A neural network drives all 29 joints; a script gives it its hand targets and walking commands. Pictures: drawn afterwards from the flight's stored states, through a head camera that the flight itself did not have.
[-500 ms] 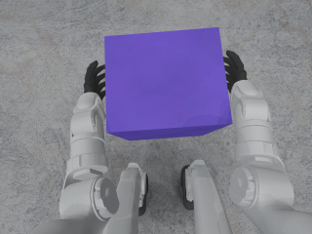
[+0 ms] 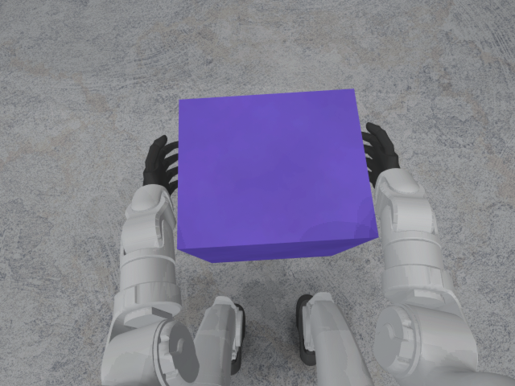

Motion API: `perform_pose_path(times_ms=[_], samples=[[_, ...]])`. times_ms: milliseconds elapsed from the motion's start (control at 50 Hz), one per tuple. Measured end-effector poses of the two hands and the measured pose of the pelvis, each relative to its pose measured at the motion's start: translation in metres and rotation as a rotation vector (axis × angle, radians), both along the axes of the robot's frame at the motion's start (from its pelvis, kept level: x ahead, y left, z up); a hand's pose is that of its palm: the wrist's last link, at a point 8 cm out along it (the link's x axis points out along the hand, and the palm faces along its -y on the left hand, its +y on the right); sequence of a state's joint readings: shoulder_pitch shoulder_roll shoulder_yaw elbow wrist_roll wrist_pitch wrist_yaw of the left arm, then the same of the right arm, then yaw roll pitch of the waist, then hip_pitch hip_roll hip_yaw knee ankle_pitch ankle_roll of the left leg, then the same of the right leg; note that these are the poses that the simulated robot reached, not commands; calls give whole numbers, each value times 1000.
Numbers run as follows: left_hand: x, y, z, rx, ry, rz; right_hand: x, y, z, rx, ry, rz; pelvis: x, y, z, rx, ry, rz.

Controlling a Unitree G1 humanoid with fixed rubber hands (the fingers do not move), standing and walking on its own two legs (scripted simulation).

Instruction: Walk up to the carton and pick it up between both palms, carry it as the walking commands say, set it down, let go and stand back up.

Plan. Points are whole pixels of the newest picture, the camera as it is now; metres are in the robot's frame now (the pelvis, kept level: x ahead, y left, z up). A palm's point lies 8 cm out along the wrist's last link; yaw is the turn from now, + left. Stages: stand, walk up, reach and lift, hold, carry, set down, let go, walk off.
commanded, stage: reach and lift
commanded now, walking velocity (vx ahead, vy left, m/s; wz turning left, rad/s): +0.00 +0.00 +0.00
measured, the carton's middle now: (269, 192) +0.41 +0.00 -0.13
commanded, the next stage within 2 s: none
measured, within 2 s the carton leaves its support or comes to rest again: neither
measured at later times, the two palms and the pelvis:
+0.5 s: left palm (135, 185) +0.38 +0.18 +0.03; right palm (405, 170) +0.39 -0.17 +0.02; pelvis +0.02 +0.00 +0.06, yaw -1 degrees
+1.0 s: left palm (101, 186) +0.35 +0.18 +0.10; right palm (428, 167) +0.37 -0.17 +0.09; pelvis +0.03 +0.00 +0.10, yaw +0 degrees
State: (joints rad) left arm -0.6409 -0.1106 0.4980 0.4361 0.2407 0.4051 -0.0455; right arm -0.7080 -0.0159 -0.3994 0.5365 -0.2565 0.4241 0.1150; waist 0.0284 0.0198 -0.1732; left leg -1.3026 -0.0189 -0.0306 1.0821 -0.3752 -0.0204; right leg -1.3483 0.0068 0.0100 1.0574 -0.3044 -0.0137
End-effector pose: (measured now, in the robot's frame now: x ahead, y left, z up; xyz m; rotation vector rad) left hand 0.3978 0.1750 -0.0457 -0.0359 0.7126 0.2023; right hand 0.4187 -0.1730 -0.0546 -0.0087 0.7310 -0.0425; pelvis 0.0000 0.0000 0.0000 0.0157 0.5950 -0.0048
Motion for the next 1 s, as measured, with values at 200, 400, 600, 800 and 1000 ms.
perform_pose_path(times_ms=[200, 400, 600, 800, 1000], samples=[[-9, 1, 32, 3, 0, -6, -10, 1, 31, 0, 0, 0, 6, 1, 25, -3, -56, -3], [-18, 1, 62, 5, 1, -12, -20, 1, 61, -2, 0, 1, 13, 1, 48, -5, -120, -6], [-27, 2, 91, 11, -2, -17, -30, 2, 88, -1, -4, 2, 20, 0, 69, -7, -200, -8], [-37, 5, 118, 15, -10, -20, -39, 4, 114, -5, -12, 6, 27, -1, 87, -9, -299, -7], [-46, 7, 144, 17, -31, -18, -47, 6, 141, -9, -33, 10, 34, 0, 100, -10, -410, -2]])
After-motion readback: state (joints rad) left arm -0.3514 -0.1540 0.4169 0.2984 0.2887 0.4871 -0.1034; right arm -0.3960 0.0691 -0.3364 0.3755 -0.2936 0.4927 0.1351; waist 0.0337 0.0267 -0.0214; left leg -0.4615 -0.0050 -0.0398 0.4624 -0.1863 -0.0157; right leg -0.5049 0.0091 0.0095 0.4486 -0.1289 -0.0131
